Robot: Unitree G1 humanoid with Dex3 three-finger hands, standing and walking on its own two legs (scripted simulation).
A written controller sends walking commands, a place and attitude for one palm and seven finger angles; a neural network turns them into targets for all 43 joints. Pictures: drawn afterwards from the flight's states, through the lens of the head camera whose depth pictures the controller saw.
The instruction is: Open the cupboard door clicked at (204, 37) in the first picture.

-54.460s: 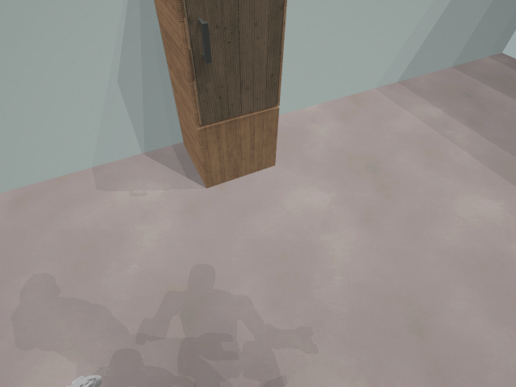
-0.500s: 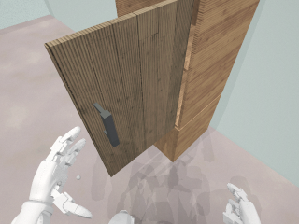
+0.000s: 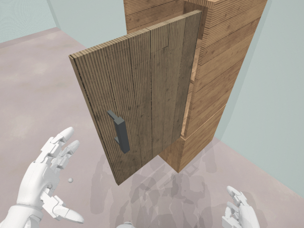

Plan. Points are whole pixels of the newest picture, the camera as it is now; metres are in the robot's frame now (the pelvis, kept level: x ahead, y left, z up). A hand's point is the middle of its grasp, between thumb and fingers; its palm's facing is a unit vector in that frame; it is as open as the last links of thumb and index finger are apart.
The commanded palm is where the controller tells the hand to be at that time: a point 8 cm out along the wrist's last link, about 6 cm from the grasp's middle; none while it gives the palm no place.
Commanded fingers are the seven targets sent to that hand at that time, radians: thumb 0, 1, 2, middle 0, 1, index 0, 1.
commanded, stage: draw the hand back to the body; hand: left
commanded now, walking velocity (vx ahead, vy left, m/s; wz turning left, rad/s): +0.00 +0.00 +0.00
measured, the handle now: (118, 132) +0.36 +0.12 +0.07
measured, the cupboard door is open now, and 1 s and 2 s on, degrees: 88 88 88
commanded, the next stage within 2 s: step back with the hand held close in 1.22 s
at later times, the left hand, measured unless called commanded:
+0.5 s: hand (34, 159) +0.22 +0.25 +0.15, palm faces +0.35 -0.86 -0.36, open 13.2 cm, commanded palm +0.17 +0.29 +0.18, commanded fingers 0.00 0.34 0.66 -0.18 -0.30 -0.18 -0.30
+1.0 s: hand (25, 130) +0.25 +0.26 +0.21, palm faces +0.45 -0.80 -0.40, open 7.8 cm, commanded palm +0.20 +0.29 +0.22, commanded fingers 0.00 0.90 0.90 -0.20 -0.30 -0.20 -0.30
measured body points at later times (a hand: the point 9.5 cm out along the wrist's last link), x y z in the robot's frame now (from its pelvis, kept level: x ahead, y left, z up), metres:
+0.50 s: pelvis +0.02 +0.01 +0.04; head +0.01 +0.00 +0.49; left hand +0.19 +0.30 +0.17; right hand +0.21 -0.20 -0.03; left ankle +0.06 +0.13 -0.68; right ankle -0.03 -0.13 -0.68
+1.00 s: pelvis +0.05 -0.01 +0.06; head +0.03 -0.03 +0.51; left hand +0.22 +0.30 +0.23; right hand +0.23 -0.23 -0.03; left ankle +0.06 +0.13 -0.68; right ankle -0.03 -0.13 -0.68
